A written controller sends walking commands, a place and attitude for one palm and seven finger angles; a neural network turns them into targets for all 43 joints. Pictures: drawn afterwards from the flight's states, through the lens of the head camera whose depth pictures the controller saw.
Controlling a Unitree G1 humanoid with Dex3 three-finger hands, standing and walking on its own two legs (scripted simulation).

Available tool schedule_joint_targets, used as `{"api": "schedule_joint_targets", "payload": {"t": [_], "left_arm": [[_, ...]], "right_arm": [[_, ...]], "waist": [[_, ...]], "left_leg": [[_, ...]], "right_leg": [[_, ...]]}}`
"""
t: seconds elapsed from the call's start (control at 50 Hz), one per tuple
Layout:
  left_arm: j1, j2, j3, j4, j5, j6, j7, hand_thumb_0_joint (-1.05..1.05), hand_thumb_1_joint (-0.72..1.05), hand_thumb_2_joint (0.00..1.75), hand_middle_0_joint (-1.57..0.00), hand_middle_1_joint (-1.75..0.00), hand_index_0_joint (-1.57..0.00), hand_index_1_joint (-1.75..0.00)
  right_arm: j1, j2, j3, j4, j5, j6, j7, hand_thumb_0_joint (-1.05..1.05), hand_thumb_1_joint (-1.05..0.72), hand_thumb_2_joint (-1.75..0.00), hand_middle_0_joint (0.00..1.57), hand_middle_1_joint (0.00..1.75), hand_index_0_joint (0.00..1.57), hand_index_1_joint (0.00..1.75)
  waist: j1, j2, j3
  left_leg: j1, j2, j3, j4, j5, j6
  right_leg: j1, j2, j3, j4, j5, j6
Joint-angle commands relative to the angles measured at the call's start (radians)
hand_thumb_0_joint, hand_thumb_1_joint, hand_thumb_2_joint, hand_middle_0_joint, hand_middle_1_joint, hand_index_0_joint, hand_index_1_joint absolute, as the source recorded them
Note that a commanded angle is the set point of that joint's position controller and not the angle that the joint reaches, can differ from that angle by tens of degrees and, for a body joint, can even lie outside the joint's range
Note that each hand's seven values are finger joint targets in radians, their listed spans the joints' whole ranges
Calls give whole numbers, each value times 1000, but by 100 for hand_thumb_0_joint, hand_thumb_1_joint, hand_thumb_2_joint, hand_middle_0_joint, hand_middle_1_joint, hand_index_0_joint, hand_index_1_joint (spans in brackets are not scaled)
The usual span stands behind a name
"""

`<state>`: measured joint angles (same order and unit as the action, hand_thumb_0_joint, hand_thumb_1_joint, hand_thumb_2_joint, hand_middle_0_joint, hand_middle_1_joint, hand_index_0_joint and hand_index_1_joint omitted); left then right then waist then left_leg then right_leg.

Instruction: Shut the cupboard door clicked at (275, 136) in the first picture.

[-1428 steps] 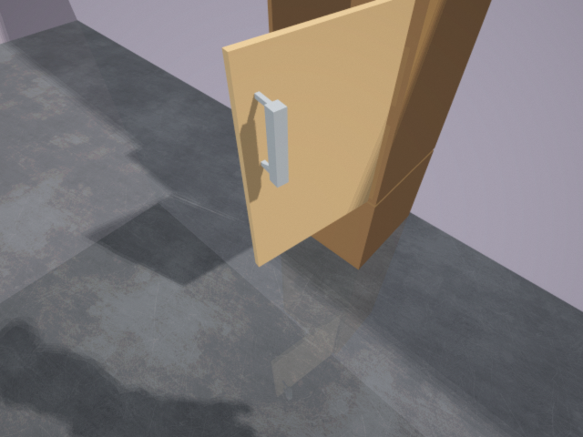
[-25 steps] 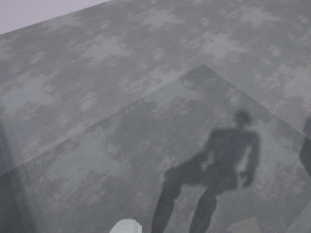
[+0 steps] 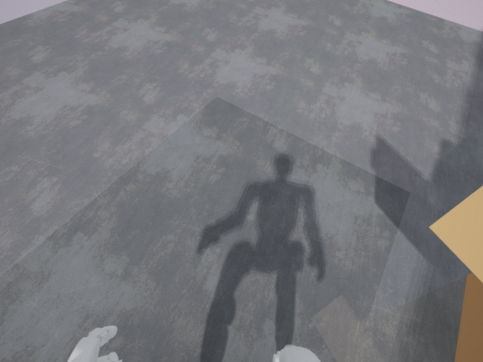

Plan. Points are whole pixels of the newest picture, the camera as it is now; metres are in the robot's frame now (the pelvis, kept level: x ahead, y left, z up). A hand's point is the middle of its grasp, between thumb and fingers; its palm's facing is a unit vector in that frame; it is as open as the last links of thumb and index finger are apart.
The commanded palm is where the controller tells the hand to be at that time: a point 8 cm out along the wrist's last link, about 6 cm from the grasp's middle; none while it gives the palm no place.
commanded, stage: turn to face it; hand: left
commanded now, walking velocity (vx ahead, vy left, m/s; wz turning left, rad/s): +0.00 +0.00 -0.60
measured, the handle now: out of the picture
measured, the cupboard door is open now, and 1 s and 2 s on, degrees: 61 61 61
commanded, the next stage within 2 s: take the last steps up to it in 1.64 s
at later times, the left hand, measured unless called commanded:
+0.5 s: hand out of the picture +0.13 +0.14 -0.17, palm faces -0.23 -0.95 -0.20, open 7.4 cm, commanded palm none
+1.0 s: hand (191, 299) +0.25 +0.11 -0.17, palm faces -0.54 -0.81 -0.21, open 7.4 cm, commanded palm none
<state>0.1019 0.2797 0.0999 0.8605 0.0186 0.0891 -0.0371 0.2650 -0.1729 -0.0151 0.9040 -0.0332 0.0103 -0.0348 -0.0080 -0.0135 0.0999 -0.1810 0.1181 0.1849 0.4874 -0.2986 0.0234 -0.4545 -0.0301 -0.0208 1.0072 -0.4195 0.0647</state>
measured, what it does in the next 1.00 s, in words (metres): steps on the spot, turning right: right foot, then left foot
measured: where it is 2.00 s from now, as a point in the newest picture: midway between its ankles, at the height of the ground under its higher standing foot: outside the picture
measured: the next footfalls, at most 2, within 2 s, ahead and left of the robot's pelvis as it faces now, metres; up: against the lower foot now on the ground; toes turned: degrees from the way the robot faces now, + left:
right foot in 0.18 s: +0.02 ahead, -0.15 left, +0.00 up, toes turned -11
left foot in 0.58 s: +0.09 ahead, +0.09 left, +0.00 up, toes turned -18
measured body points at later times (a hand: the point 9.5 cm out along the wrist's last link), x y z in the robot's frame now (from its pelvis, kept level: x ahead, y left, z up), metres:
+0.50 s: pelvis +0.01 -0.03 -0.01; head +0.07 -0.04 +0.44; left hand +0.14 +0.19 -0.16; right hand +0.03 -0.31 -0.14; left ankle +0.04 +0.11 -0.70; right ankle -0.01 -0.14 -0.74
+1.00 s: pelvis +0.03 +0.00 -0.01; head +0.08 -0.01 +0.44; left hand +0.28 +0.15 -0.15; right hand -0.09 -0.23 -0.14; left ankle +0.05 +0.10 -0.74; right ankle -0.05 -0.13 -0.70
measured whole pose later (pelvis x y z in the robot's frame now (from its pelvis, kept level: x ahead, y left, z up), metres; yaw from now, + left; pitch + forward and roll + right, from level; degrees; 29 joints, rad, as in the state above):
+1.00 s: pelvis +0.03 +0.00 -0.01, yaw -35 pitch +0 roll -3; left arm 0.11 0.26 0.09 0.88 0.02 0.09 -0.04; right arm 0.28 -0.21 -0.03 0.91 -0.03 0.02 -0.03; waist -0.02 0.01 0.10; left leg -0.17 0.15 0.26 0.54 -0.36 0.00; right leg -0.41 -0.04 -0.05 0.87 -0.41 0.05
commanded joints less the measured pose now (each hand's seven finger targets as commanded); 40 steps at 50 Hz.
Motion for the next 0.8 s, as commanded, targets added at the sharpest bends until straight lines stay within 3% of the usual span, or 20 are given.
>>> {"api": "schedule_joint_targets", "payload": {"t": [0.0, 0.08, 0.12, 0.14, 0.16, 0.18, 0.2, 0.22, 0.26, 0.3, 0.38, 0.46, 0.52, 0.54, 0.56, 0.58, 0.6, 0.62, 0.68, 0.78], "left_arm": [[-74, 9, -13, -100, 3, -29, -4, 0, 90, 90, -20, -30, -20, -30], [-41, 19, -11, -98, 1, -36, 1, 0, 90, 90, -20, -30, -20, -30], [74, 53, -2, -66, 3, -47, 8, 0, 90, 90, -20, -30, -20, -30], [158, 127, 11, -41, 11, -60, 16, 0, 90, 90, -20, -30, -20, -30], [216, 226, 32, -24, 12, -72, 32, 0, 90, 90, -20, -30, -20, -30], [222, 236, 30, -19, -3, -67, 45, 0, 90, 90, -20, -30, -20, -30], [160, 206, 24, -40, -1, -62, 51, 0, 90, 90, -20, -30, -20, -30], [91, 169, 24, -58, 2, -62, 61, 0, 90, 90, -20, -30, -20, -30], [23, 121, 3, -80, -1, -68, 58, 0, 90, 90, -20, -30, -20, -30], [27, 119, 3, -82, 1, -73, 51, 0, 90, 90, -20, -30, -20, -30], [90, 133, 11, -57, 8, -75, 45, 0, 90, 90, -20, -30, -20, -30], [115, 144, 21, -46, 12, -69, 44, 0, 90, 90, -20, -30, -20, -30], [72, 132, 22, -46, 7, -62, 44, 0, 90, 90, -20, -30, -20, -30], [50, 115, 17, -55, -2, -58, 44, 0, 90, 90, -20, -30, -20, -30], [76, 52, 7, -72, -13, -53, 40, 0, 90, 90, -20, -30, -20, -30], [91, 30, -2, -82, -12, -54, 33, 0, 90, 90, -20, -30, -20, -30], [70, 64, 2, -79, -1, -49, 32, 0, 90, 90, -20, -30, -20, -30], [82, 64, 8, -60, 7, -40, 30, 0, 90, 90, -20, -30, -20, -30], [76, 51, 10, -39, 5, -37, 10, 0, 90, 90, -20, -30, -20, -30], [51, 29, 6, -49, 1, -23, 0, 0, 90, 90, -20, -30, -20, -30]], "right_arm": [[73, -229, -74, -32, 1, -13, -5, 0, -90, -90, 20, 30, 20, 30], [41, -247, -80, -38, 0, -10, 4, 0, -90, -90, 20, 30, 20, 30], [-3, -249, -84, -48, 10, -6, 10, 0, -90, -90, 20, 30, 20, 30], [-2, -210, -78, -64, 21, -3, 17, 0, -90, -90, 20, 30, 20, 30], [-62, -133, -55, -116, 20, 1, 20, 0, -90, -90, 20, 30, 20, 30], [-74, -170, -57, -121, 20, 25, 12, 0, -90, -90, 20, 30, 20, 30], [-87, -153, -56, -124, 20, 30, 16, 0, -90, -90, 20, 30, 20, 30], [-85, -148, -60, -114, 19, 30, 15, 0, -90, -90, 20, 30, 20, 30], [-60, -178, -64, -84, 14, 29, 20, 0, -90, -90, 20, 30, 20, 30], [-37, -161, -64, -73, 13, 33, 23, 0, -90, -90, 20, 30, 20, 30], [-81, -142, -62, -88, 16, 26, 19, 0, -90, -90, 20, 30, 20, 30], [-111, -132, -59, -112, 26, 13, 11, 0, -90, -90, 20, 30, 20, 30], [-38, -137, -59, -92, 34, 2, 2, 0, -90, -90, 20, 30, 20, 30], [18, -161, -62, -76, 32, -9, -2, 0, -90, -90, 20, 30, 20, 30], [43, -243, -72, -71, 20, -23, -6, 0, -90, -90, 20, 30, 20, 30], [52, -312, -84, -85, 12, -20, -11, 0, -90, -90, 20, 30, 20, 30], [42, -298, -76, -93, 3, -11, -12, 0, -90, -90, 20, 30, 20, 30], [-11, -249, -62, -94, 2, -16, -18, 0, -90, -90, 20, 30, 20, 30], [-35, -210, -51, -112, 2, -19, -21, 0, -90, -90, 20, 30, 20, 30], [14, -207, -56, -82, 8, -17, -16, 0, -90, -90, 20, 30, 20, 30]], "waist": [[-46, 225, -116], [-25, 223, -119], [41, 153, -152], [75, -30, -194], [104, -303, -164], [98, -252, -156], [70, -172, -92], [40, -250, -96], [2, -209, -91], [-13, -144, -115], [14, -93, -143], [27, -140, -153], [-16, -150, -170], [-46, -104, -200], [-45, 140, -236], [-38, 333, -221], [-49, 224, -185], [-17, 269, -150], [-1, 172, -114], [-9, 187, -120]], "left_leg": [[153, 231, -113, -83, 634, 101], [88, 257, -95, -38, 554, 81], [-6, 226, -41, 109, 438, 18], [-137, 149, 26, 298, 246, -41], [-408, -28, 26, 544, -331, -95], [-425, -25, -134, 680, -351, -86], [-472, -7, -186, 720, -268, -80], [-487, 0, -191, 725, -209, -83], [-418, 5, -195, 704, -95, -99], [-362, -21, -179, 648, -63, -107], [-339, -53, -171, 503, -94, -110], [-271, -84, -173, 320, -140, -99], [-85, -106, -176, 69, -13, -87], [58, -71, -182, -67, 85, -78], [194, 131, -377, -184, 164, -20], [218, 350, -546, -185, 388, 88], [125, 376, -511, -158, 444, 147], [83, 325, -441, -167, 527, 129], [117, 215, -235, -98, 719, 91], [156, 208, -150, -115, 606, 88]], "right_leg": [[-15, 1, -52, -138, 1, -16], [113, 13, -68, -301, 26, -46], [304, 11, -64, -511, 225, -70], [460, -116, 84, -618, 368, -116], [514, -340, 432, -656, 712, -228], [416, -385, 450, -679, 666, -297], [377, -337, 375, -696, 522, -295], [361, -280, 380, -704, 440, -266], [286, -209, 273, -694, 437, -234], [261, -175, 242, -682, 438, -222], [302, -176, 301, -657, 468, -247], [298, -179, 377, -615, 561, -260], [203, -135, 391, -539, 571, -200], [126, -87, 341, -481, 497, -152], [-21, 46, 228, -333, 216, -88], [-140, 100, 70, -90, -207, -35], [-114, 51, 100, 73, -206, -39], [-136, 32, 114, 148, -139, -23], [-145, 13, 57, 211, -55, -3], [-147, -4, 17, 171, 31, 8]]}}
